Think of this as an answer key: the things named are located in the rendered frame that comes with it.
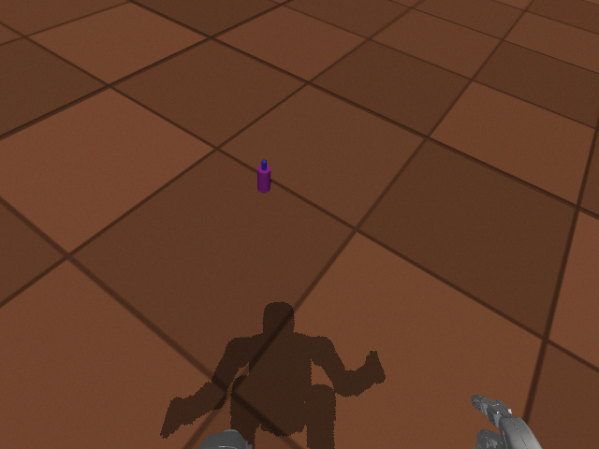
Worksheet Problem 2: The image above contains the bottle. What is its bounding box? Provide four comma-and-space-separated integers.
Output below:
257, 160, 270, 193

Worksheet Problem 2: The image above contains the right robot hand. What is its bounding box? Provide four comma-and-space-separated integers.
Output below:
471, 395, 542, 449

